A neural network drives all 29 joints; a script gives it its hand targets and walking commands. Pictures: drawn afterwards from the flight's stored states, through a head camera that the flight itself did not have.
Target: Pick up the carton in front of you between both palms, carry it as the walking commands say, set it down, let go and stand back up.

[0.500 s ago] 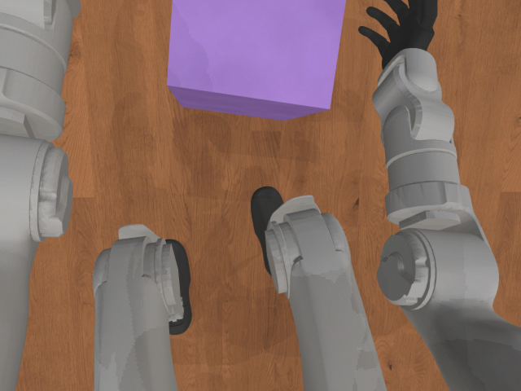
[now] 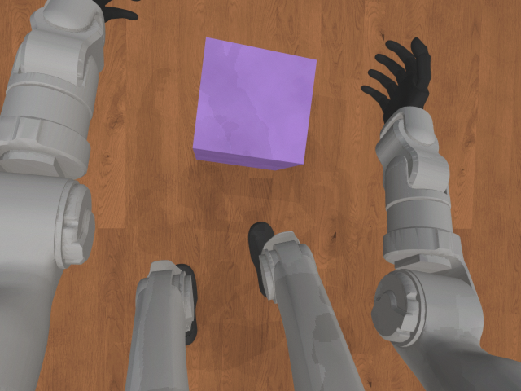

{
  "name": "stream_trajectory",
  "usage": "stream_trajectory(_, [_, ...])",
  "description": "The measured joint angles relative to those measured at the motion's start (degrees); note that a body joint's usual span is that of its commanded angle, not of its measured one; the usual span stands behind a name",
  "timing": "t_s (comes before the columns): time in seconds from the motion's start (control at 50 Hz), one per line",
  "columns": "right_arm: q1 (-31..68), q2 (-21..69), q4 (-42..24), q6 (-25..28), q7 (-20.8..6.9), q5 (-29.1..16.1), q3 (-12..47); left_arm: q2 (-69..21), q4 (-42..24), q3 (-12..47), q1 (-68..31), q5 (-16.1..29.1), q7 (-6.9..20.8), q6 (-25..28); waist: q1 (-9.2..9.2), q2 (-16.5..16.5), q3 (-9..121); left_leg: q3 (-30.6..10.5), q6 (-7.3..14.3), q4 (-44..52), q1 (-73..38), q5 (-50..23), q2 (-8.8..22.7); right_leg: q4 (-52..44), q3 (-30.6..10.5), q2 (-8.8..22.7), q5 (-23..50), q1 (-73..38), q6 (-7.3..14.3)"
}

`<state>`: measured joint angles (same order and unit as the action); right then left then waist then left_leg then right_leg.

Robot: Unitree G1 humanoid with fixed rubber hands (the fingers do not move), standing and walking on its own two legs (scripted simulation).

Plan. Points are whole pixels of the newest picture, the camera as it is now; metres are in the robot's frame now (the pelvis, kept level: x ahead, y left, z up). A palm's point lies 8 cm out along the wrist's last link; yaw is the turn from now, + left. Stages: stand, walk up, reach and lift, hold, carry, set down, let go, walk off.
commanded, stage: set down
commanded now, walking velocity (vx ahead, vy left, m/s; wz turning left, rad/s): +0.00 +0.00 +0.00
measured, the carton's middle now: (247, 117) +0.52 -0.11 -0.43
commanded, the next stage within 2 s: let go in 0.20 s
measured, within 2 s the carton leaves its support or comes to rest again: neither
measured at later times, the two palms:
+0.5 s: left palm (16, 32) +0.52 +0.13 +0.02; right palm (477, 127) +0.40 -0.25 +0.02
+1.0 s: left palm out of the picture +0.37 +0.17 +0.11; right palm out of the picture +0.27 -0.26 +0.14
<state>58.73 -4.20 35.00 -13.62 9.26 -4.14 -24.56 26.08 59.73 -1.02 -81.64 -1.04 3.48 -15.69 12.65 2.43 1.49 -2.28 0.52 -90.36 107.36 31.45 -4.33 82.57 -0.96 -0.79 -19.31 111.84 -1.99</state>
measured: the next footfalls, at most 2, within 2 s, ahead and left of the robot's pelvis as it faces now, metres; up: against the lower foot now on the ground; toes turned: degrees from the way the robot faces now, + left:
none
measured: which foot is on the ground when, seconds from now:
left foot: down 0.00-1.00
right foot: down 0.00-1.00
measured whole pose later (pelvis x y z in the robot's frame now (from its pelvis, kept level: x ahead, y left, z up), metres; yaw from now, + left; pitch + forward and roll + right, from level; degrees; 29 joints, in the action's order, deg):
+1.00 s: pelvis +0.10 -0.03 +0.21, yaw +0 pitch +12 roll +0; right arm -9.8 -11.4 19.1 -3.0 -4.3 -2.5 0.2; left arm 9.2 33.5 -7.4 -5.2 -4.1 -2.5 -1.2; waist 6.7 -2.1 -1.4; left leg -4.0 -1.1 -34.6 26.3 20.8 -0.7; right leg 34.5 -1.0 -2.3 -13.6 33.3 1.4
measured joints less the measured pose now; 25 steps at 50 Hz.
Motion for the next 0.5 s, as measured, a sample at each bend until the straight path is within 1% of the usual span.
stream_trajectory(0.18, [-3.1, 0.8, -1.0, 0.0, -1.5, 1.6, -0.9, -1.3, 0.2, -2.6, 2.8, -1.8, 0.9, 0.1, 0.05, 0.6, 1.9, -0.1, 0.2, 11.7, -8.6, -3.7, 0.1, -11.2, -0.4, 0.3, 3.0, -8.9, 0.0])
stream_trajectory(0.24, [-3.9, 1.2, -0.7, 0.2, -2.1, 2.8, -1.5, -1.9, 0.9, -4.1, 3.6, -2.9, 1.4, 0.5, -0.03, 0.6, 2.4, -0.2, 0.1, 15.4, -11.4, -5.1, 0.1, -14.8, -0.5, 0.4, 4.1, -11.7, 0.1])
stream_trajectory(0.3, [-5.8, 1.7, -1.0, 0.8, -3.2, 4.3, -1.5, -3.3, 0.4, -6.1, 5.6, -4.5, 1.3, 1.2, -0.41, 0.5, 2.9, -0.3, 0.0, 19.2, -14.3, -6.3, 0.1, -18.3, -0.5, 0.5, 5.1, -14.6, 0.2])
stream_trajectory(0.38, [-11.3, 2.2, -2.7, 2.3, -5.6, 6.5, -0.1, -6.7, -3.4, -9.2, 12.2, -6.8, -0.5, 2.5, -1.27, 0.0, 3.9, -0.6, -0.4, 24.6, -18.9, -8.1, 0.1, -22.9, -0.4, 0.8, 6.3, -19.1, 0.7])
stream_trajectory(0.5, [-24.1, 1.4, -5.6, 4.4, -10.8, 8.8, 5.0, -13.9, -14.0, -12.2, 29.4, -8.7, -5.9, 4.6, -2.72, -1.2, 4.2, -1.5, -1.2, 32.8, -29.2, -10.3, -0.1, -29.5, 0.1, 1.3, 7.3, -29.0, 1.8])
